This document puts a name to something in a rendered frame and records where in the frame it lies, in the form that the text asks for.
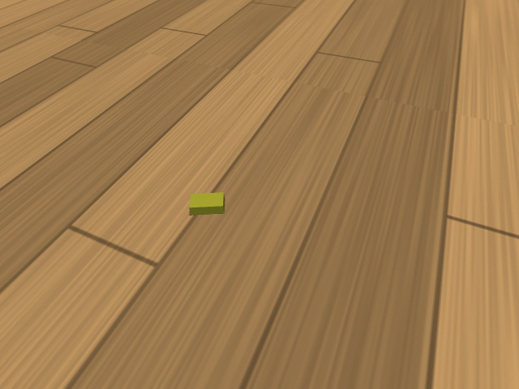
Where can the carton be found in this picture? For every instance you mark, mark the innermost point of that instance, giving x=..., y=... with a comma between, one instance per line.
x=207, y=203

